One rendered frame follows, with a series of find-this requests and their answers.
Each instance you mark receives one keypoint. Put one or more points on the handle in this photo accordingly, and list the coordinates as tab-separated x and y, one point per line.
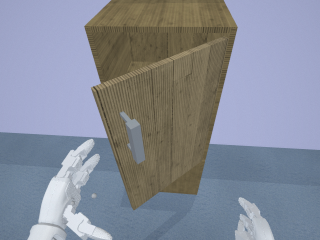
135	138

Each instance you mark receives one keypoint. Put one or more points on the robot left hand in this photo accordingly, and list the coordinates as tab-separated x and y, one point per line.
65	188

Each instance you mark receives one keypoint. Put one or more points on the cupboard door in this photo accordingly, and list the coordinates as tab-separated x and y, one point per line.
173	101

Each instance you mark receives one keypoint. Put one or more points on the left robot forearm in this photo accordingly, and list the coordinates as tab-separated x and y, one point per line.
47	231

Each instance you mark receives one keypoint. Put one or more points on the robot right hand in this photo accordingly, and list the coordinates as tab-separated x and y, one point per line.
257	229

